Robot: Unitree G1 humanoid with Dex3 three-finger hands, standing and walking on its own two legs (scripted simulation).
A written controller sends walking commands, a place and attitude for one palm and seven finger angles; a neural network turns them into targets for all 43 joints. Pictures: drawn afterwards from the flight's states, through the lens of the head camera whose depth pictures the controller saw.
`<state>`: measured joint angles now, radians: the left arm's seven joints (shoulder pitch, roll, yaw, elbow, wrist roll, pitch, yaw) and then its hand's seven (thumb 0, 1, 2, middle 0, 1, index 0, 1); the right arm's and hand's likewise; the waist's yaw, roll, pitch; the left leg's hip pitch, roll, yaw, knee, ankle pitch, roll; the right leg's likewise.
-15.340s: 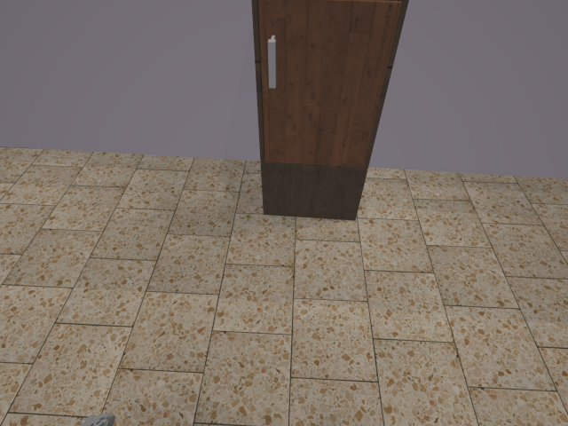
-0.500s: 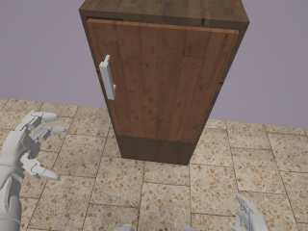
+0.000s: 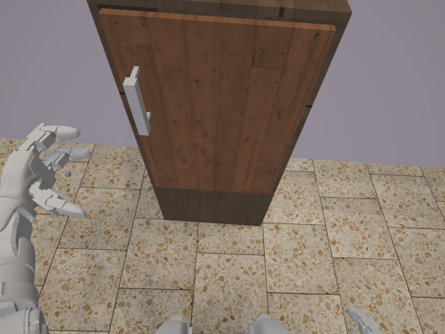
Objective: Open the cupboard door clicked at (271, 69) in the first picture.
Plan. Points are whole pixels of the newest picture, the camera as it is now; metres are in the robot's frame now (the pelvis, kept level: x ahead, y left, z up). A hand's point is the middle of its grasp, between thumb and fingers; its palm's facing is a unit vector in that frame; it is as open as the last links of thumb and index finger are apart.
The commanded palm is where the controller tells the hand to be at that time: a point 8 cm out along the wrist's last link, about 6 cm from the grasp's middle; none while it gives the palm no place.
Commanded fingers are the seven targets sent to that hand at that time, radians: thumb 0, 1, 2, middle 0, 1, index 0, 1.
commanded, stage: move the hooked fingers beside the handle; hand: left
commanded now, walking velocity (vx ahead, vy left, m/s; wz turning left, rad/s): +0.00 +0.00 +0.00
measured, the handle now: (140, 102) +0.56 +0.19 +0.05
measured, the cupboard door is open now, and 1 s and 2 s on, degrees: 0 0 0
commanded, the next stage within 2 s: slide the fingers in behind the handle in 1.80 s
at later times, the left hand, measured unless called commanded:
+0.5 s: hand (79, 141) +0.44 +0.28 +0.07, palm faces -0.05 -1.00 +0.01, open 14.0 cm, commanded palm +0.43 +0.32 +0.07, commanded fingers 0.00 -0.50 0.30 -0.30 -1.20 -0.30 -1.20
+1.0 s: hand (98, 111) +0.52 +0.26 +0.07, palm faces -0.06 -1.00 +0.00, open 14.0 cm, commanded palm +0.51 +0.30 +0.06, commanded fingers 0.00 -0.50 0.30 -0.30 -1.20 -0.30 -1.20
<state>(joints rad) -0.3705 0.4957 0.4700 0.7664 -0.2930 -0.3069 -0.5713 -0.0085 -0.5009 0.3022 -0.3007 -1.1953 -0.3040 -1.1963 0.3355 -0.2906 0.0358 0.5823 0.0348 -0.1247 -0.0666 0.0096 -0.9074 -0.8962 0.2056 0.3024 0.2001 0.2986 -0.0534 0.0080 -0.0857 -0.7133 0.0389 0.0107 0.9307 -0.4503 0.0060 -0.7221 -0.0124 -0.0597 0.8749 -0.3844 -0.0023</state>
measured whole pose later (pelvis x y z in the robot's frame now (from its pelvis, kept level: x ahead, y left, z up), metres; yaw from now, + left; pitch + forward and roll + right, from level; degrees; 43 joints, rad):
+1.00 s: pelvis +0.00 +0.02 -0.02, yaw -2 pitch +23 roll -4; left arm -0.94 0.74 0.51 1.22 -0.11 -0.31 -0.51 -0.01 -0.50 0.30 -0.30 -1.20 -0.30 -1.20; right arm 0.41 -0.29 0.06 0.60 0.00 0.07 -0.03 0.00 -0.91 -0.90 0.21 0.30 0.20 0.30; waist -0.19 0.01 -0.09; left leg -0.96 0.06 0.01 1.05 -0.49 0.03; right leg -0.95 0.01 -0.06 0.93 -0.39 0.02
